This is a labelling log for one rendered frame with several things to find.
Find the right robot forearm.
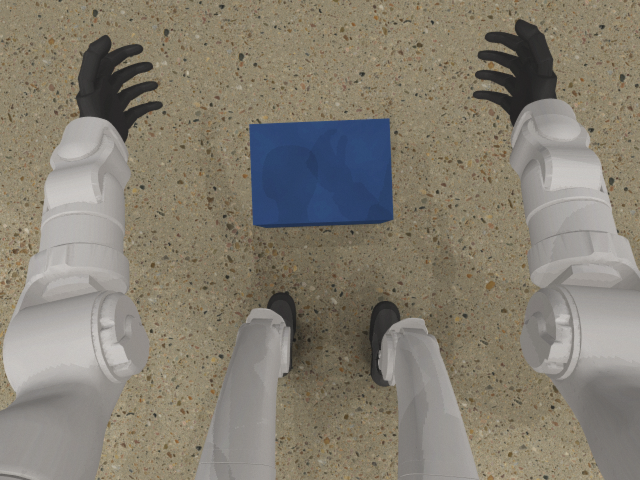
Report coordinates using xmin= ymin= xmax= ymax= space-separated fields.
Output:
xmin=509 ymin=99 xmax=640 ymax=291

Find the robot foot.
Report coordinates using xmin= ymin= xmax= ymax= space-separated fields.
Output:
xmin=267 ymin=292 xmax=296 ymax=377
xmin=369 ymin=301 xmax=400 ymax=387

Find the carton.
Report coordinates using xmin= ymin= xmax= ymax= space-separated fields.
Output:
xmin=249 ymin=118 xmax=393 ymax=228

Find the left robot upper arm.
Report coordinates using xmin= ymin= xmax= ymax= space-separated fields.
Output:
xmin=0 ymin=290 xmax=150 ymax=480

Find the right robot upper arm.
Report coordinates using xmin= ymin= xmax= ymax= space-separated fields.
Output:
xmin=520 ymin=284 xmax=640 ymax=480

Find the left robot hand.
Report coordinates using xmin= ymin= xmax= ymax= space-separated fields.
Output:
xmin=76 ymin=35 xmax=163 ymax=143

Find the right robot hand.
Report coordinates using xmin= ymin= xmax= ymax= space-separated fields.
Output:
xmin=473 ymin=19 xmax=557 ymax=127

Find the left robot foot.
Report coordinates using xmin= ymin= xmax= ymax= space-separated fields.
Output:
xmin=267 ymin=292 xmax=296 ymax=377

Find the left robot forearm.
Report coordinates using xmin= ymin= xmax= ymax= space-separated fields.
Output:
xmin=3 ymin=117 xmax=131 ymax=392

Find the right robot foot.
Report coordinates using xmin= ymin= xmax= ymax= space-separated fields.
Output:
xmin=369 ymin=301 xmax=400 ymax=387

